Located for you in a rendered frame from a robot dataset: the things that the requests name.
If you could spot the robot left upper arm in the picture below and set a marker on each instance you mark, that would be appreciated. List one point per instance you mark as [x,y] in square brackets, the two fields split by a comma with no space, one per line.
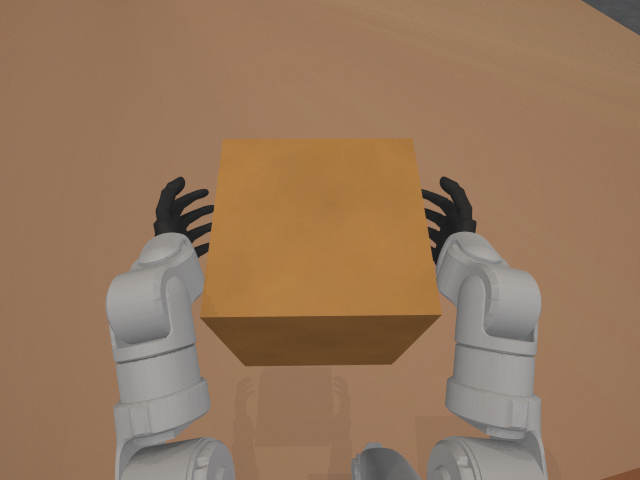
[202,458]

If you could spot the left robot hand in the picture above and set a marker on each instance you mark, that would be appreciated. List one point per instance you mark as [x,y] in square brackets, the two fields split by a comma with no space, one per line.
[168,213]

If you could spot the right robot hand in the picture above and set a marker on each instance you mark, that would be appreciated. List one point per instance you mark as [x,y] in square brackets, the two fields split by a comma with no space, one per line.
[458,214]

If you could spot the right robot shin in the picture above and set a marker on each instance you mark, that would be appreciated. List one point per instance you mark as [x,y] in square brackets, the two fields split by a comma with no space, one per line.
[373,445]

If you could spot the robot right thigh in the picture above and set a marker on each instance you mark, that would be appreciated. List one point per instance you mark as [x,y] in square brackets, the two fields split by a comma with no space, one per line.
[382,464]

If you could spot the carton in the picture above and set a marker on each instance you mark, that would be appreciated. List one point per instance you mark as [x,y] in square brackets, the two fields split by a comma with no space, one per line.
[319,252]

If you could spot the right robot forearm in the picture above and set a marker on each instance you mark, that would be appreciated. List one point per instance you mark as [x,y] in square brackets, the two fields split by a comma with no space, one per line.
[496,331]

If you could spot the left robot forearm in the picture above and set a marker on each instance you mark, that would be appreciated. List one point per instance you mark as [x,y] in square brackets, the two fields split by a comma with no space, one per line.
[152,336]

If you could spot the robot right upper arm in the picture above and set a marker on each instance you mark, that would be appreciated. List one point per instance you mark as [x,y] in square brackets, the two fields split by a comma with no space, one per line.
[469,458]

